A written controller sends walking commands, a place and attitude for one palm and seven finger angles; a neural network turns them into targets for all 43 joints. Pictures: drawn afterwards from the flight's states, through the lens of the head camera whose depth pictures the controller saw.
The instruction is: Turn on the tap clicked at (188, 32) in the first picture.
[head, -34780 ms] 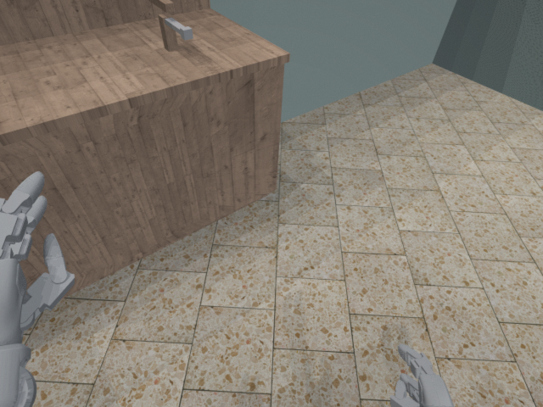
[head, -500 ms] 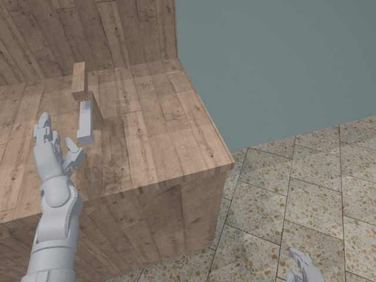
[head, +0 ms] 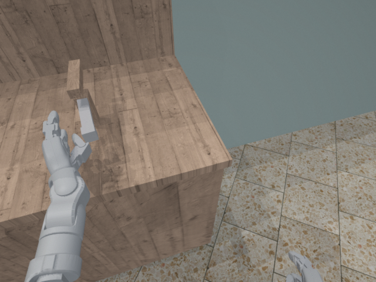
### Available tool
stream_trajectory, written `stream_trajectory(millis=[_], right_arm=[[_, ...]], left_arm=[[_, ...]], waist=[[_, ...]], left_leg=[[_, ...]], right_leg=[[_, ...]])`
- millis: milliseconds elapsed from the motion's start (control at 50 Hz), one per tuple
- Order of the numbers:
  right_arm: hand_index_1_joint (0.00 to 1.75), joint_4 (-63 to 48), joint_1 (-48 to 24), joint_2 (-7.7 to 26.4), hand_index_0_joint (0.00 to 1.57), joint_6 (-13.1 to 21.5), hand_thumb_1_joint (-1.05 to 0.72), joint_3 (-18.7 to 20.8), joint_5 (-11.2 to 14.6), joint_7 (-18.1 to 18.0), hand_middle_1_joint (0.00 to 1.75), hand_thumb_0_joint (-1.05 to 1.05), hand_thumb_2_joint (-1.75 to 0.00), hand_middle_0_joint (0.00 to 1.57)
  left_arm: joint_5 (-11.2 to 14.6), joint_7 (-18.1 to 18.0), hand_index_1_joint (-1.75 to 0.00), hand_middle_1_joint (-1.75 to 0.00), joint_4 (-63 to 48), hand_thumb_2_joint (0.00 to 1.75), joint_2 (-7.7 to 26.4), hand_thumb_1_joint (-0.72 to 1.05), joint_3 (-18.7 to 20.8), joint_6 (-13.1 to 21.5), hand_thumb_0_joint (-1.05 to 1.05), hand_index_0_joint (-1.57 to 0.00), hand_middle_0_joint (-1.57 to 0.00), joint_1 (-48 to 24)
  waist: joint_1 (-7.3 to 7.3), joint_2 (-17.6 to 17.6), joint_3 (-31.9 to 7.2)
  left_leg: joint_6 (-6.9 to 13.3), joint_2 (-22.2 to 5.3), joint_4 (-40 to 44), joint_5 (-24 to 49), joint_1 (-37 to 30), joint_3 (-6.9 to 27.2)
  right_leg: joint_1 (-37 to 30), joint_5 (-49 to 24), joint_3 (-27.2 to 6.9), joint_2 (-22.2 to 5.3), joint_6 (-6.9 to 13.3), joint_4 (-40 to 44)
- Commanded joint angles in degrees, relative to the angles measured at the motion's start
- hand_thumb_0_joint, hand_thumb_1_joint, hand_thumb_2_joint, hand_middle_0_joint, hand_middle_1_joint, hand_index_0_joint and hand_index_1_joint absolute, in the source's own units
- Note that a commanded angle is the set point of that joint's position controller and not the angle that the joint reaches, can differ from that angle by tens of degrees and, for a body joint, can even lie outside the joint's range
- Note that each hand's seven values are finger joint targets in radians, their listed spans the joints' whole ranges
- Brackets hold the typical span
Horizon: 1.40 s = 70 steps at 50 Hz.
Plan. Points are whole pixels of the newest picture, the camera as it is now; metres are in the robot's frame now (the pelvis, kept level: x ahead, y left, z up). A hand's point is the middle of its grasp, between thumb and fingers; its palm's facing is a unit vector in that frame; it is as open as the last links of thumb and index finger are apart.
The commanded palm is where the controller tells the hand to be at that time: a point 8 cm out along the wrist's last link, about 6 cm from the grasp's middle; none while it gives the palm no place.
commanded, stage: push the lever round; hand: left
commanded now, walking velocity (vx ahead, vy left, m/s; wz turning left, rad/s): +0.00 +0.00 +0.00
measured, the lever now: (89, 133) +0.40 +0.24 +0.11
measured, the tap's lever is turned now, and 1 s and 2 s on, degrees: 7 37 66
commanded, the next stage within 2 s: none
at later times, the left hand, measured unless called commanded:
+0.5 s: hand (106, 142) +0.37 +0.20 +0.11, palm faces +0.62 -0.78 -0.05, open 7.8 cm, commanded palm +0.33 +0.23 +0.11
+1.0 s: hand (130, 131) +0.41 +0.16 +0.11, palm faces +0.69 -0.72 -0.09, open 7.7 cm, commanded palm +0.36 +0.19 +0.11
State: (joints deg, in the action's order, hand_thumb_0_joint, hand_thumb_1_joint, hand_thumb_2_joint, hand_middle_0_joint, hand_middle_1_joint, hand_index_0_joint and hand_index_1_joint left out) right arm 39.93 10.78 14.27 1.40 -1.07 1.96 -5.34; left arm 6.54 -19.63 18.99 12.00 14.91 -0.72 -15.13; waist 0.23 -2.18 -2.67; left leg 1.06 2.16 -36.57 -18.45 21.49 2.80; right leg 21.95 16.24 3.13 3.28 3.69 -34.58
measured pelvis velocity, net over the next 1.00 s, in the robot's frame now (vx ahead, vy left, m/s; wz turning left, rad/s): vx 0.00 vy -0.01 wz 0.02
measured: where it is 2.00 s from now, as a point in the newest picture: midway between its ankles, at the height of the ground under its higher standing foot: outside the picture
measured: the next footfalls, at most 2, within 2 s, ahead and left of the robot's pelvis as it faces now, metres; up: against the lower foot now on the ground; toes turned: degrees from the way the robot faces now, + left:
none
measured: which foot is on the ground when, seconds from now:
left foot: down 0.00-1.00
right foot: down 0.00-1.00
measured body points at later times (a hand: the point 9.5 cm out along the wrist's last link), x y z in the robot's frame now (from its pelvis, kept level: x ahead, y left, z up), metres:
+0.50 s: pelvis +0.01 +0.01 +0.00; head +0.01 +0.00 +0.45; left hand +0.34 +0.24 +0.11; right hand +0.16 -0.23 -0.11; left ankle +0.00 +0.11 -0.73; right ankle +0.02 -0.08 -0.73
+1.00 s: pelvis +0.00 -0.01 +0.00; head +0.01 -0.02 +0.45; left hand +0.37 +0.19 +0.11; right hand +0.15 -0.24 -0.12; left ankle +0.00 +0.11 -0.73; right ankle +0.02 -0.08 -0.73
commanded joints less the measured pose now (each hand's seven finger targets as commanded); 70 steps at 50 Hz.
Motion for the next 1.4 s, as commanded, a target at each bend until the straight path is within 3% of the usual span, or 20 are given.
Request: stream_trajectory(millis=[0, 60, 200, 320, 400, 460, 600, 680, 700, 780, 800, 860, 920, 1000, 1060, 1100, 1160, 1260, 1300, 1380], right_arm=[[0.30, -7.4, -5.0, 6.8, 0.20, 2.8, -0.90, 2.8, -0.4, 0.1, 0.30, 0.00, -0.90, 0.20], [0.30, -7.8, -4.6, 6.6, 0.20, 2.7, -0.90, 3.1, -0.8, 0.8, 0.30, 0.00, -0.90, 0.20], [0.30, -7.3, -5.6, 6.5, 0.20, 1.1, -0.90, 3.1, -1.2, 0.8, 0.30, 0.00, -0.90, 0.20], [0.30, -7.7, -5.6, 5.9, 0.20, 0.4, -0.90, 3.4, -1.8, 1.6, 0.30, 0.00, -0.90, 0.20], [0.30, -7.5, -5.9, 5.8, 0.20, -0.3, -0.90, 3.8, -2.2, 1.9, 0.30, 0.00, -0.90, 0.20], [0.30, -7.6, -7.1, 5.5, 0.20, -0.5, -0.90, 3.6, -2.1, 2.1, 0.30, 0.00, -0.90, 0.20], [0.30, -6.3, -8.3, 4.8, 0.20, -1.6, -0.90, 3.5, -2.8, 1.9, 0.30, 0.00, -0.90, 0.20], [0.30, -6.0, -9.0, 4.2, 0.20, -1.6, -0.90, 3.3, -3.1, 2.4, 0.30, 0.00, -0.90, 0.20], [0.30, -5.3, -8.8, 4.5, 0.20, -1.8, -0.90, 3.4, -3.2, 2.1, 0.30, 0.00, -0.90, 0.20], [0.30, -5.2, -9.5, 4.1, 0.20, -1.7, -0.90, 3.0, -3.3, 2.1, 0.30, 0.00, -0.90, 0.20], [0.30, -4.5, -9.1, 4.4, 0.20, -2.0, -0.90, 3.3, -3.5, 1.9, 0.30, 0.00, -0.90, 0.20], [0.30, -4.6, -9.1, 3.7, 0.20, -2.1, -0.90, 3.2, -3.8, 2.5, 0.30, 0.00, -0.90, 0.20], [0.30, -4.2, -8.4, 3.9, 0.20, -2.4, -0.90, 3.2, -4.1, 3.0, 0.30, 0.00, -0.90, 0.20], [0.30, -3.8, -7.2, 4.2, 0.20, -2.7, -0.90, 3.9, -4.7, 3.2, 0.30, 0.00, -0.90, 0.20], [0.30, -4.4, -6.5, 3.8, 0.20, -3.0, -0.90, 3.8, -4.8, 3.9, 0.30, 0.00, -0.90, 0.20], [0.30, -4.2, -5.9, 4.2, 0.20, -3.5, -0.90, 4.4, -5.0, 4.0, 0.30, 0.00, -0.90, 0.20], [0.30, -4.7, -6.0, 3.9, 0.20, -3.6, -0.90, 4.3, -4.9, 4.6, 0.30, 0.00, -0.90, 0.20], [0.30, -3.8, -6.0, 3.9, 0.20, -2.9, -0.90, 4.4, -5.1, 4.7, 0.30, 0.00, -0.90, 0.20], [0.30, -2.8, -5.6, 4.0, 0.20, -2.7, -0.90, 4.6, -5.4, 4.6, 0.30, 0.00, -0.90, 0.20], [0.30, -2.6, -5.3, 3.6, 0.20, -2.4, -0.90, 4.7, -5.7, 5.0, 0.30, 0.00, -0.90, 0.20]], left_arm=[[-1.4, -2.0, -0.15, -0.15, -14.1, 0.90, 9.7, 0.90, 1.5, 5.2, 0.00, -0.15, -0.15, -21.0], [-2.2, -3.9, -0.15, -0.15, -13.7, 0.90, 6.0, 0.90, -1.4, 5.1, 0.00, -0.15, -0.15, -19.3], [-4.4, -8.3, -0.15, -0.15, -13.7, 0.90, 6.2, 0.90, -0.9, 2.7, 0.00, -0.15, -0.15, -22.7], [-5.5, -11.3, -0.15, -0.15, -16.7, 0.90, 0.8, 0.90, -5.2, 2.2, 0.00, -0.15, -0.15, -22.2], [-6.0, -13.2, -0.15, -0.15, -16.6, 0.90, 0.5, 0.90, -4.2, 1.0, 0.00, -0.15, -0.15, -19.0], [-6.4, -14.3, -0.15, -0.15, -16.7, 0.90, -4.1, 0.90, -8.9, 0.0, 0.00, -0.15, -0.15, -22.0], [-7.9, -18.1, -0.15, -0.15, -15.3, 0.90, -2.9, 0.90, -6.6, -1.5, 0.00, -0.15, -0.15, -26.4], [-8.5, -19.8, -0.15, -0.15, -12.9, 0.90, -7.1, 0.90, -10.3, -1.6, 0.00, -0.15, -0.15, -30.0], [-8.6, -20.4, -0.15, -0.15, -11.2, 0.90, -5.1, 0.90, -8.2, -1.8, 0.00, -0.15, -0.15, -30.8], [-8.8, -22.1, -0.15, -0.15, -7.0, 0.90, -7.7, 0.90, -10.2, -1.6, 0.00, -0.15, -0.15, -36.1], [-8.9, -23.0, -0.15, -0.15, -5.9, 0.90, -3.6, 0.90, -5.5, -1.6, 0.00, -0.15, -0.15, -35.4], [-9.5, -24.1, -0.15, -0.15, -4.5, 0.90, -7.8, 0.90, -9.1, -1.3, 0.00, -0.15, -0.15, -38.5], [-10.0, -25.6, -0.15, -0.15, -1.0, 0.90, -7.8, 0.90, -8.2, -1.6, 0.00, -0.15, -0.15, -40.1], [-10.3, -27.6, -0.15, -0.15, 1.0, 0.90, -4.1, 0.90, -3.0, -1.6, 0.00, -0.15, -0.15, -39.8], [-10.6, -28.4, -0.15, -0.15, 1.1, 0.90, -6.8, 0.90, -5.0, -2.0, 0.00, -0.15, -0.15, -41.0], [-11.0, -29.2, -0.15, -0.15, 1.3, 0.90, -3.7, 0.90, -1.3, -2.3, 0.00, -0.15, -0.15, -39.1], [-11.3, -29.5, -0.15, -0.15, 0.5, 0.90, -7.8, 0.90, -5.3, -2.7, 0.00, -0.15, -0.15, -40.6], [-11.7, -30.7, -0.15, -0.15, 0.4, 0.90, -8.4, 0.90, -6.1, -2.2, 0.00, -0.15, -0.15, -46.4], [-12.0, -31.5, -0.15, -0.15, 1.5, 0.90, -5.7, 0.90, -3.3, -1.8, 0.00, -0.15, -0.15, -47.5], [-12.7, -32.4, -0.15, -0.15, 3.3, 0.90, -8.2, 0.90, -5.4, -1.7, 0.00, -0.15, -0.15, -49.2]], waist=[[0.42, 0.4, -15.1], [0.42, 2.2, -15.9], [0.36, 1.4, -14.9], [0.36, 0.8, -17.3], [-0.86, 1.5, -16.9], [0.36, 2.9, -15.3], [0.08, 2.1, -15.3], [0.92, 1.5, -15.5], [1.03, 1.9, -14.7], [1.82, 4.8, -14.6], [1.12, 3.6, -15.5], [1.68, 3.6, -17.4], [1.99, 4.1, -17.0], [0.90, 4.8, -19.8], [1.48, 5.9, -21.1], [0.65, 5.6, -21.8], [1.77, 5.5, -21.3], [3.10, 5.3, -20.3], [2.87, 4.7, -20.4], [3.30, 3.1, -23.1]], left_leg=[[0.4, -0.5, 4.4, 9.2, -3.0, 0.3], [0.1, -0.7, 3.8, 11.3, -3.0, 0.3], [-0.1, -0.7, 4.1, 11.3, -2.5, 0.3], [-1.3, -1.3, 3.4, 17.0, -4.9, 0.7], [-1.9, -1.4, 3.3, 18.7, -4.6, 0.8], [-1.6, -1.6, 3.2, 17.3, -4.7, 0.6], [-1.9, -1.2, 3.6, 14.8, -4.1, 0.7], [-1.8, -1.2, 3.1, 12.8, -3.7, 0.7], [-1.8, -1.2, 3.3, 11.0, -3.1, 1.1], [-0.7, -0.8, 3.4, 6.4, -1.1, 0.4], [-0.9, -0.8, 3.5, 6.3, -0.8, 0.6], [-1.0, -0.9, 2.6, 7.7, -0.9, 0.3], [-0.8, -0.9, 2.4, 7.2, 0.3, 0.2], [-0.7, -0.6, 1.5, 9.4, 2.2, -0.2], [-0.7, -0.6, 0.6, 12.0, 2.6, -0.8], [-0.8, -0.7, 0.6, 13.2, 3.1, -0.8], [-0.7, -0.8, 0.2, 13.4, 2.9, -1.3], [-0.2, -0.6, -0.3, 10.0, 3.4, -1.2], [-0.2, -0.5, -0.4, 8.8, 4.2, -1.1], [-0.5, -0.5, -1.3, 10.0, 3.9, -1.2]], right_leg=[[-7.3, -9.2, -3.3, -3.0, -2.1, 5.1], [-7.5, -11.6, -2.9, -3.1, -2.3, 4.4], [-7.4, -10.6, -2.8, -3.2, -2.0, 4.5], [-7.8, -14.2, -1.9, -3.0, -1.7, 3.0], [-8.8, -15.2, -1.6, -3.0, -1.4, 2.8], [-7.2, -14.0, -1.6, -3.2, -1.7, 3.4], [-7.1, -10.7, -1.7, -3.3, -1.4, 4.1], [-5.5, -8.4, -1.6, -3.4, -1.4, 4.1], [-4.9, -6.4, -1.6, -3.2, -1.4, 4.5], [-4.6, -3.0, -2.4, -3.8, -1.9, 5.7], [-5.2, -2.6, -2.5, -3.6, -1.8, 5.7], [-5.3, -4.3, -2.2, -3.8, -1.8, 4.9], [-4.6, -4.1, -2.1, -3.9, -2.0, 4.8], [-7.5, -8.4, -2.8, -4.1, -2.1, 4.1], [-8.6, -15.3, -2.9, -4.9, -2.7, 2.8], [-10.0, -16.9, -2.8, -4.7, -2.6, 2.5], [-8.9, -18.3, -2.8, -5.1, -3.0, 2.5], [-6.9, -13.9, -3.4, -5.1, -3.3, 3.5], [-6.7, -11.9, -3.5, -4.9, -3.2, 3.7], [-6.3, -13.9, -3.2, -5.2, -3.2, 2.3]])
